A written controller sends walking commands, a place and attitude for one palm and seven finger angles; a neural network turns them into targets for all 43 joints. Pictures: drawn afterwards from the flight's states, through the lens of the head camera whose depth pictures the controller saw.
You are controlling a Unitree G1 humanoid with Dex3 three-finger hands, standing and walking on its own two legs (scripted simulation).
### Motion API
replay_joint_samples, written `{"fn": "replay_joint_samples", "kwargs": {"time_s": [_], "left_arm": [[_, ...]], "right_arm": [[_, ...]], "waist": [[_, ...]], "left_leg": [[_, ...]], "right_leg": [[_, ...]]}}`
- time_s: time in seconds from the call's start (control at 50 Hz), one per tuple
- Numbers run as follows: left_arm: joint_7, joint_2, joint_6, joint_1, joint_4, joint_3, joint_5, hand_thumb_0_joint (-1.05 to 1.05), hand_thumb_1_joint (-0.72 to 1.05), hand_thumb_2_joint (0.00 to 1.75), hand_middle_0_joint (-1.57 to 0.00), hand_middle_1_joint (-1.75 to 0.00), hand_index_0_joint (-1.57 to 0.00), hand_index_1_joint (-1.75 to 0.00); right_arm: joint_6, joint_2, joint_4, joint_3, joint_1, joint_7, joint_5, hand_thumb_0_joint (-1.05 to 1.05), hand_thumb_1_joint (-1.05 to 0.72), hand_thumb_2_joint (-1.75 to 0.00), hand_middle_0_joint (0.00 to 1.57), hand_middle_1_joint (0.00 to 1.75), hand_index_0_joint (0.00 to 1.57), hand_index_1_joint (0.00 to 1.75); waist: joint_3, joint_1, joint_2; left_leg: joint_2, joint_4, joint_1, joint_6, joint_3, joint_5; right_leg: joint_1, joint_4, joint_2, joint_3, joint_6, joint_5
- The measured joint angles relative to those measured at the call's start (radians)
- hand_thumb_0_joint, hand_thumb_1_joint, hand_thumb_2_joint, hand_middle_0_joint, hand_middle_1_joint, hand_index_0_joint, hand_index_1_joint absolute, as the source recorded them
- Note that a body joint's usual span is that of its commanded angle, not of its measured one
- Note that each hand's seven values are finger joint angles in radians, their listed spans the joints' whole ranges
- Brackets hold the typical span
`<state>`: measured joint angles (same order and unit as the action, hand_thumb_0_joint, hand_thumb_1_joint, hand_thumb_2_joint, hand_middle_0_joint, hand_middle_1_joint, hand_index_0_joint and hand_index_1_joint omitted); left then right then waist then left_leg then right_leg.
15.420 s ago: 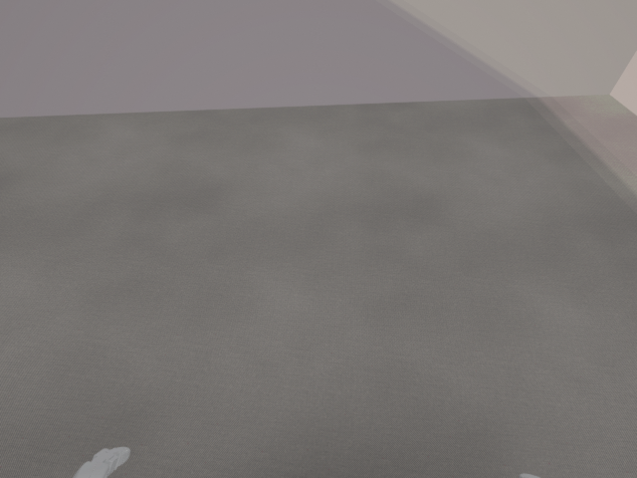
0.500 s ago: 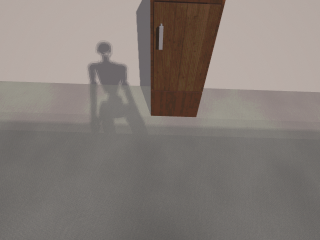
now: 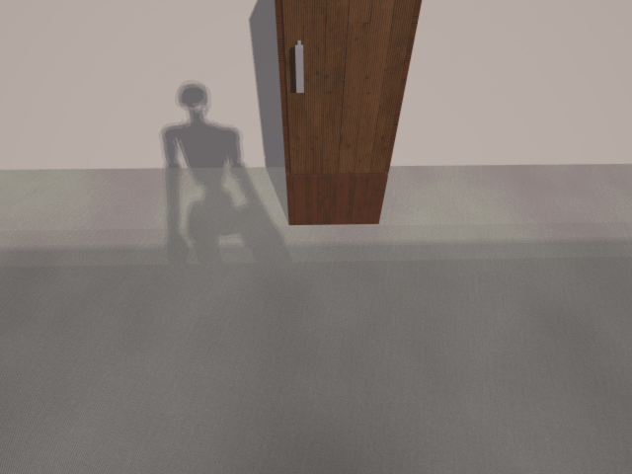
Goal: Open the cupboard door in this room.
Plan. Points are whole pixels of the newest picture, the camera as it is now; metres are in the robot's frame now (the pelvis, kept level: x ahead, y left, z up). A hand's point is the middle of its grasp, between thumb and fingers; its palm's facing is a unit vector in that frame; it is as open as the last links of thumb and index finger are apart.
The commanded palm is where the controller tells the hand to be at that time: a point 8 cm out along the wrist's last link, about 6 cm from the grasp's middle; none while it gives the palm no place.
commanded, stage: walk to a spot facing it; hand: left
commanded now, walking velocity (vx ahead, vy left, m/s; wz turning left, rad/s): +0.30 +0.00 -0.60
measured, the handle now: (299, 66) +1.17 +0.13 -0.03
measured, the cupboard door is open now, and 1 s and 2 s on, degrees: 0 0 0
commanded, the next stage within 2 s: turn to face it in 0.98 s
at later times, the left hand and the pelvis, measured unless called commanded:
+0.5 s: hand out of the picture +0.07 +0.09 -0.15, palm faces -0.10 -0.98 -0.19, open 7.4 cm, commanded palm none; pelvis +0.11 -0.08 +0.01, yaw -13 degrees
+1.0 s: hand (284, 291) +0.48 +0.10 -0.18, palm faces -0.32 -0.93 -0.20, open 7.4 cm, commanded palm none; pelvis +0.34 -0.06 +0.00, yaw -24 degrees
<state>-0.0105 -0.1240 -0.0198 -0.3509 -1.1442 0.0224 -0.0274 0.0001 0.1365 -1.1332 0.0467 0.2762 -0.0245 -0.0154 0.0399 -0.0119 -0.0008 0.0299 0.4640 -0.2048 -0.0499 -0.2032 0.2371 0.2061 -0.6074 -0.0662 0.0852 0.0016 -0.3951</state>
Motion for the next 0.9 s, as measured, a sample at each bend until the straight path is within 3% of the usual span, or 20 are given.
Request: {"fn": "replay_joint_samples", "kwargs": {"time_s": [0.06, 0.1, 0.14, 0.2, 0.22, 0.26, 0.3, 0.36, 0.44, 0.54, 0.68, 0.72, 0.74, 0.78, 0.82, 0.84, 0.9], "left_arm": [[0.016, 0.003, -0.015, 0.007, 0.024, 0.016, -0.004, 0.0, 0.91, 0.9, -0.2, -0.3, -0.19, -0.3], [0.024, 0.003, -0.015, 0.015, 0.045, 0.026, -0.003, 0.0, 0.91, 0.9, -0.2, -0.3, -0.19, -0.3], [0.03, 0.002, -0.01, 0.022, 0.071, 0.033, -0.001, 0.0, 0.91, 0.9, -0.2, -0.3, -0.19, -0.3], [0.033, -0.012, 0.013, 0.019, 0.113, 0.042, 0.0, 0.0, 0.91, 0.9, -0.2, -0.3, -0.19, -0.3], [0.03, -0.023, 0.028, 0.015, 0.126, 0.045, -0.003, 0.0, 0.91, 0.9, -0.2, -0.3, -0.19, -0.3], [0.015, -0.026, 0.045, 0.019, 0.127, 0.043, 0.002, 0.0, 0.91, 0.9, -0.2, -0.3, -0.19, -0.3], [0.008, -0.025, 0.059, 0.003, 0.122, 0.041, 0.006, 0.0, 0.91, 0.9, -0.2, -0.3, -0.19, -0.3], [0.008, -0.017, 0.069, -0.034, 0.098, 0.03, 0.009, 0.0, 0.91, 0.9, -0.2, -0.3, -0.19, -0.3], [0.014, 0.009, 0.084, -0.076, 0.067, 0.01, 0.009, 0.0, 0.91, 0.9, -0.2, -0.3, -0.2, -0.3], [0.003, 0.036, 0.101, -0.11, 0.045, -0.004, 0.004, 0.0, 0.91, 0.9, -0.2, -0.3, -0.2, -0.3], [-0.012, 0.037, 0.1, -0.147, 0.017, -0.011, 0.002, 0.0, 0.91, 0.9, -0.2, -0.3, -0.2, -0.3], [-0.012, 0.03, 0.095, -0.157, -0.002, -0.008, 0.007, 0.0, 0.91, 0.9, -0.2, -0.3, -0.2, -0.3], [-0.01, 0.026, 0.09, -0.16, -0.013, -0.005, 0.012, 0.0, 0.91, 0.9, -0.2, -0.3, -0.2, -0.3], [-0.005, 0.01, 0.071, -0.128, -0.02, 0.002, 0.023, 0.0, 0.91, 0.9, -0.2, -0.3, -0.2, -0.3], [-0.003, -0.007, 0.054, -0.082, -0.005, 0.01, 0.022, 0.0, 0.91, 0.9, -0.2, -0.3, -0.2, -0.3], [0.001, -0.017, 0.048, -0.053, 0.008, 0.018, 0.018, 0.0, 0.91, 0.9, -0.2, -0.3, -0.2, -0.3], [0.011, -0.052, 0.032, 0.039, 0.074, 0.043, 0.007, 0.0, 0.91, 0.9, -0.2, -0.3, -0.2, -0.3]], "right_arm": [[-0.005, 0.018, 0.019, 0.013, 0.001, 0.003, -0.007, 0.0, -0.9, -0.89, 0.2, 0.3, 0.2, 0.3], [-0.009, 0.032, 0.026, 0.019, 0.003, 0.006, -0.011, 0.0, -0.9, -0.89, 0.2, 0.3, 0.2, 0.3], [-0.008, 0.047, 0.028, 0.024, 0.005, 0.007, -0.014, 0.0, -0.9, -0.89, 0.2, 0.3, 0.2, 0.3], [0.001, 0.063, 0.032, 0.029, 0.01, 0.013, -0.014, 0.0, -0.9, -0.89, 0.2, 0.3, 0.2, 0.3], [0.008, 0.062, 0.036, 0.029, 0.011, 0.016, -0.011, 0.0, -0.9, -0.89, 0.2, 0.3, 0.2, 0.3], [0.027, 0.07, 0.039, 0.03, -0.008, 0.023, -0.011, 0.0, -0.9, -0.89, 0.2, 0.3, 0.2, 0.3], [0.035, 0.071, 0.05, 0.031, -0.042, 0.033, -0.013, 0.01, -0.91, -0.89, 0.2, 0.3, 0.19, 0.3], [0.017, 0.07, 0.087, 0.031, -0.099, 0.042, -0.017, 0.01, -0.91, -0.89, 0.2, 0.3, 0.19, 0.3], [-0.003, 0.077, 0.132, 0.033, -0.153, 0.043, -0.016, 0.01, -0.91, -0.89, 0.2, 0.3, 0.19, 0.3], [0.004, 0.08, 0.144, 0.025, -0.19, 0.04, -0.012, 0.0, -0.91, -0.9, 0.2, 0.3, 0.19, 0.3], [0.001, 0.04, 0.145, -0.009, -0.244, 0.048, -0.008, 0.01, -0.91, -0.9, 0.2, 0.3, 0.19, 0.3], [-0.02, 0.021, 0.152, -0.019, -0.249, 0.045, -0.008, 0.01, -0.91, -0.9, 0.2, 0.3, 0.19, 0.3], [-0.035, 0.012, 0.157, -0.023, -0.245, 0.041, -0.011, 0.01, -0.91, -0.9, 0.2, 0.3, 0.19, 0.3], [-0.06, -0.003, 0.163, -0.027, -0.232, 0.034, -0.011, 0.0, -0.91, -0.89, 0.2, 0.3, 0.2, 0.3], [-0.065, -0.006, 0.16, -0.029, -0.203, 0.028, -0.005, 0.0, -0.9, -0.89, 0.2, 0.3, 0.2, 0.3], [-0.066, -0.005, 0.155, -0.028, -0.185, 0.022, -0.004, 0.0, -0.9, -0.89, 0.2, 0.3, 0.2, 0.3], [-0.083, 0.009, 0.147, 0.004, -0.132, -0.005, 0.009, -0.02, -0.94, -0.89, 0.2, 0.3, 0.2, 0.3]], "waist": [[0.003, 0.006, -0.027], [0.004, 0.009, -0.045], [0.004, 0.009, -0.06], [-0.007, 0.0, -0.07], [-0.015, -0.009, -0.062], [-0.009, -0.024, -0.074], [-0.005, -0.034, -0.062], [0.001, -0.034, -0.029], [0.006, -0.029, -0.016], [0.02, -0.042, -0.02], [0.055, -0.073, -0.011], [0.062, -0.067, -0.003], [0.062, -0.057, -0.001], [0.075, -0.051, 0.016], [0.079, -0.05, 0.019], [0.081, -0.044, 0.018], [0.083, -0.029, 0.021]], "left_leg": [[0.02, 0.01, 0.002, 0.005, -0.027, 0.013], [0.033, 0.006, 0.011, 0.017, -0.044, 0.017], [0.049, 0.012, 0.021, 0.034, -0.061, 0.028], [0.086, 0.104, 0.004, 0.06, -0.077, 0.098], [0.097, 0.191, -0.031, 0.067, -0.067, 0.179], [0.101, 0.409, -0.124, 0.075, 0.032, 0.25], [0.084, 0.573, -0.209, 0.076, 0.091, 0.187], [0.076, 0.668, -0.308, 0.088, 0.121, 0.046], [0.077, 0.68, -0.401, 0.107, 0.153, -0.053], [0.071, 0.63, -0.454, 0.111, 0.153, -0.069], [0.028, 0.308, -0.372, 0.079, 0.083, -0.044], [-0.002, 0.178, -0.292, 0.058, 0.062, -0.078], [-0.007, 0.154, -0.257, 0.011, 0.056, -0.091], [-0.006, 0.213, -0.238, -0.046, 0.029, -0.012], [0.002, 0.208, -0.186, -0.056, 0.0, 0.04], [0.004, 0.185, -0.156, -0.042, -0.009, 0.042], [-0.001, 0.103, -0.078, -0.047, -0.033, 0.034]], "right_leg": [[0.095, -0.21, 0.009, 0.008, -0.012, -0.075], [0.129, -0.251, 0.008, 0.02, -0.013, -0.081], [0.133, -0.219, 0.006, 0.032, -0.014, -0.072], [0.075, -0.056, 0.012, 0.048, -0.016, -0.013], [0.069, -0.019, 0.018, 0.038, -0.029, 0.001], [0.072, -0.054, 0.051, 0.045, -0.061, 0.011], [0.037, -0.012, 0.07, 0.034, -0.079, 0.024], [-0.034, 0.107, 0.086, -0.005, -0.082, 0.068], [-0.121, 0.231, 0.096, -0.041, -0.082, 0.098], [-0.205, 0.29, 0.104, -0.066, -0.075, 0.069], [-0.316, 0.312, 0.11, -0.105, -0.054, -0.024], [-0.314, 0.221, 0.107, -0.118, -0.043, -0.077], [-0.279, 0.105, 0.109, -0.117, -0.037, -0.103], [-0.13, -0.287, 0.101, -0.121, -0.036, -0.128], [0.02, -0.577, 0.084, -0.109, -0.032, -0.095], [0.085, -0.653, 0.068, -0.095, -0.026, -0.061], [0.247, -0.708, 0.021, -0.075, -0.005, 0.021]]}}
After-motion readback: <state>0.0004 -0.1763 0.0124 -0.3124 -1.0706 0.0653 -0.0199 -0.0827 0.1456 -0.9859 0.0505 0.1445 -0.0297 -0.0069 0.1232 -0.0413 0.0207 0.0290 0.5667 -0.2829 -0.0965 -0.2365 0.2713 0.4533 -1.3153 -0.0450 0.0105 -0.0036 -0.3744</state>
